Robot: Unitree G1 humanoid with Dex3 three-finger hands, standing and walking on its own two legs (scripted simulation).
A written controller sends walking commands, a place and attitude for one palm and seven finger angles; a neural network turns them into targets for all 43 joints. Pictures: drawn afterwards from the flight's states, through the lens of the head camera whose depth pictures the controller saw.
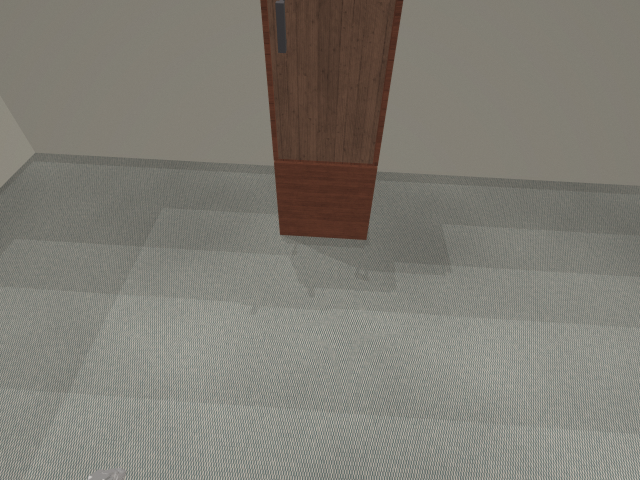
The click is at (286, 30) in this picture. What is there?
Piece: cupboard door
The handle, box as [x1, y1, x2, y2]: [275, 0, 286, 52]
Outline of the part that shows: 279,0 275,3 278,52 285,52 286,39 284,21 284,0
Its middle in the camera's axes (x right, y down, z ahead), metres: -0.11 -0.58 +1.04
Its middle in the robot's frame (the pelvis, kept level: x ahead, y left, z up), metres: +1.17 +0.16 +0.11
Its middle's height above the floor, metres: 0.88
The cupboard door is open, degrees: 0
